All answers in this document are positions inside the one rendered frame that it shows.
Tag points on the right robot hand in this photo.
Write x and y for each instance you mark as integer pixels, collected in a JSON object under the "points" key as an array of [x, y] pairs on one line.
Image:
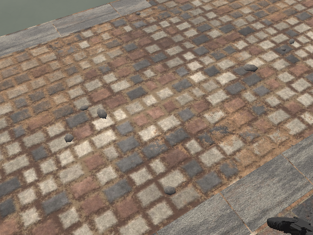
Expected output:
{"points": [[294, 226]]}

